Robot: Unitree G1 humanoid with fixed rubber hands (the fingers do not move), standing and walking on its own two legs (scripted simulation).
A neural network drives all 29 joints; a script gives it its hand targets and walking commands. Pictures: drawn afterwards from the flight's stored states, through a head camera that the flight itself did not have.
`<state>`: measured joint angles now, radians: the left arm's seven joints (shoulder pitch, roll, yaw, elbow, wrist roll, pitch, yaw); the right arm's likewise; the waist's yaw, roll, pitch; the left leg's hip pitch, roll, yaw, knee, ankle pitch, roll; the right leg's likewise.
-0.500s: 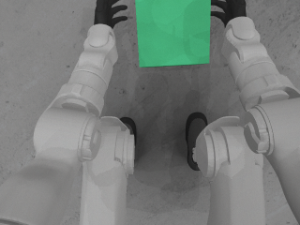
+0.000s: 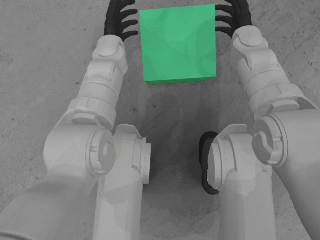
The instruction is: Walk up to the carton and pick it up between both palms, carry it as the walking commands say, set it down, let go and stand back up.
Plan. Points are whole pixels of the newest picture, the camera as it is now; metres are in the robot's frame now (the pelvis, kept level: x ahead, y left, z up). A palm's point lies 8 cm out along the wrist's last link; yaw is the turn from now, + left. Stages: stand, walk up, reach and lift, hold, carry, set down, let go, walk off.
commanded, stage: reach and lift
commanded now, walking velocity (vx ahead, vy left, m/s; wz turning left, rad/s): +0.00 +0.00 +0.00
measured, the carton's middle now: (176, 53) +0.49 -0.02 -0.26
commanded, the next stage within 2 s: none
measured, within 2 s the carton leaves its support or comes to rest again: leaves its support in 0.02 s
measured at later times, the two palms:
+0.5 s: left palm (114, 34) +0.50 +0.11 -0.12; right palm (246, 30) +0.50 -0.14 -0.14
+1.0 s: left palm (108, 30) +0.49 +0.10 -0.07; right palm (256, 20) +0.50 -0.14 -0.09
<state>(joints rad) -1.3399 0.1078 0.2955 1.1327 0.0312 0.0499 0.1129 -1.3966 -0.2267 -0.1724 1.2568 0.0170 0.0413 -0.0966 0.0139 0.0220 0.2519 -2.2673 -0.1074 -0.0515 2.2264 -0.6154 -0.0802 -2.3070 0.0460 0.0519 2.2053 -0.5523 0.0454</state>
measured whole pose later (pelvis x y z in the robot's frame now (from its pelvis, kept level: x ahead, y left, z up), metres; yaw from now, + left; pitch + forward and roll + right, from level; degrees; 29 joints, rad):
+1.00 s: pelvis +0.00 +0.00 +0.04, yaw +0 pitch +42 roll +1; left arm -1.10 -0.10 0.44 0.70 0.15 0.16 0.22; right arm -1.19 -0.09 -0.26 0.91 -0.08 0.18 -0.19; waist 0.00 0.03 0.04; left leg -2.23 -0.16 -0.09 2.08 -0.59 -0.11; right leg -2.27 0.12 0.09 2.06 -0.53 0.08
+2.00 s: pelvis +0.00 +0.00 +0.14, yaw -1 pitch +39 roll +0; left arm -0.93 -0.19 0.50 0.66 0.26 0.20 0.21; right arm -0.99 0.03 -0.35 0.84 -0.20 0.25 -0.18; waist 0.01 0.02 -0.14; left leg -1.90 -0.17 -0.13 1.76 -0.54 -0.10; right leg -1.93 0.15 0.11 1.74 -0.50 0.08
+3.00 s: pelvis +0.04 +0.00 +0.27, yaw -1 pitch +30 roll +0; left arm -0.65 -0.25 0.44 0.66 0.25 0.15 0.21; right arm -0.69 0.13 -0.35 0.75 -0.24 0.20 -0.18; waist 0.02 0.02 -0.18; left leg -1.35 -0.14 -0.16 1.30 -0.48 -0.06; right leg -1.37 0.13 0.15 1.29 -0.44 0.05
